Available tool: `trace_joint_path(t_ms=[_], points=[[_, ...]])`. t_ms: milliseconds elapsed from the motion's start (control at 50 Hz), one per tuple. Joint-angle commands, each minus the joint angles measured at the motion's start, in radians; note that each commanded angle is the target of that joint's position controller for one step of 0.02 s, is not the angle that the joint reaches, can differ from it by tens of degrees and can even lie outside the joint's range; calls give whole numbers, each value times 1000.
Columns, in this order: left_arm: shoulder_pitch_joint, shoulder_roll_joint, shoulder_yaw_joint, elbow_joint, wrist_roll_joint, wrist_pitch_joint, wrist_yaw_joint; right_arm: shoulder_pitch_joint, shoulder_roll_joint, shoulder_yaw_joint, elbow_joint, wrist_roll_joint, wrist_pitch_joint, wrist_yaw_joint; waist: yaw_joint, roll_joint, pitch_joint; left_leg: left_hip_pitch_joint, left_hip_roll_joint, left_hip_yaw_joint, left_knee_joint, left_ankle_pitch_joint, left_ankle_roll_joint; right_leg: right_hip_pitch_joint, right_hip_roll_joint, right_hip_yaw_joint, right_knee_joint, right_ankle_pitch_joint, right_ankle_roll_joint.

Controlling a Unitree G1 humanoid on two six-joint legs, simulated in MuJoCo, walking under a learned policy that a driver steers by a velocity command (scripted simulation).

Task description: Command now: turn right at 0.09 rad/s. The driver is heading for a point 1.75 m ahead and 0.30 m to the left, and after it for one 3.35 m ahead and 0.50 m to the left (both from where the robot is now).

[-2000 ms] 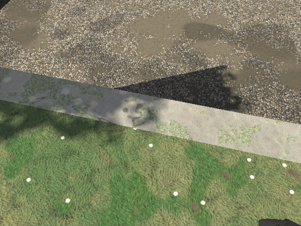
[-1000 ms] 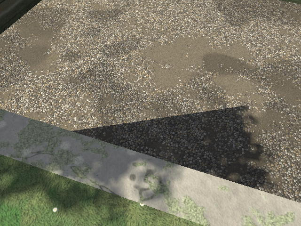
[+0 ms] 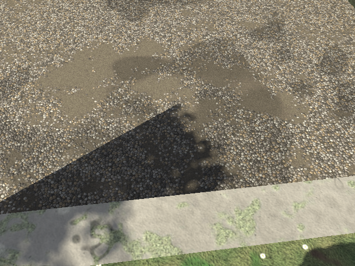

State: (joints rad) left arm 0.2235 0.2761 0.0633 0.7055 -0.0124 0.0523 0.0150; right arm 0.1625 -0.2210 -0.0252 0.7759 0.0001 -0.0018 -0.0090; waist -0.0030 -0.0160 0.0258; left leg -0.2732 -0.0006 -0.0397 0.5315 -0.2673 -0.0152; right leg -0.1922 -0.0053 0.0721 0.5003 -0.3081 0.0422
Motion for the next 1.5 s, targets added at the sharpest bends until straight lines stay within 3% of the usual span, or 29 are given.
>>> trace_joint_path(t_ms=[20, 40, 60, 120, 200, 380, 720, 1080, 1500], points=[[29, 170, 34, -28, 17, -16, 2, 80, -103, -21, -39, -16, -39, 9, -72, -135, -125, 35, 43, -35, -88, 131, 28, 89, -112, 86, -59, 354, -97], [1, 108, 23, -38, 20, -20, -7, 6, -132, -22, -36, -29, -42, 8, -24, -109, -94, 86, 33, -16, -74, 105, -13, 9, -94, 96, -92, 205, -117], [1, 82, 14, -31, 32, -26, -9, -27, -142, -28, -31, -23, -40, 7, -14, -79, -66, 94, 29, -11, -68, 110, -24, -23, -85, 96, -114, 122, -106], [8, 92, 11, -13, 27, -45, -1, -16, -127, -27, -8, -15, -23, -7, -17, -78, -1, 97, 36, -18, -70, 146, -19, -76, -68, 88, -134, 91, -80], [31, 76, 4, 11, 24, -51, 7, 7, -123, -30, 41, -11, -22, -14, -13, -46, 15, 102, 36, -15, -80, 148, -28, -77, -60, 87, -141, 76, -78], [56, 66, 0, 70, 20, -57, 8, 36, -141, -37, 144, -5, -20, -24, -9, 1, 6, 117, 44, -17, -94, 189, -41, -43, -41, 65, -135, 140, -81], [106, 54, -9, 206, 13, -54, 17, 71, -132, -32, 279, 2, -10, -40, -8, 8, 18, 118, 37, -4, -102, 213, -28, -27, -9, 16, -123, 191, -65], [164, 26, -27, 306, 11, -54, 25, 106, -95, -20, 334, 3, -2, -43, -5, 15, 40, 101, 23, 7, -106, 187, -18, -45, 2, -7, -124, 147, -53], [219, -5, -38, 359, 8, -52, 31, 161, -60, -7, 341, 4, -3, -43, -1, 16, 56, 74, 13, 11, -102, 157, -6, -66, 7, -23, -117, 106, -45]])
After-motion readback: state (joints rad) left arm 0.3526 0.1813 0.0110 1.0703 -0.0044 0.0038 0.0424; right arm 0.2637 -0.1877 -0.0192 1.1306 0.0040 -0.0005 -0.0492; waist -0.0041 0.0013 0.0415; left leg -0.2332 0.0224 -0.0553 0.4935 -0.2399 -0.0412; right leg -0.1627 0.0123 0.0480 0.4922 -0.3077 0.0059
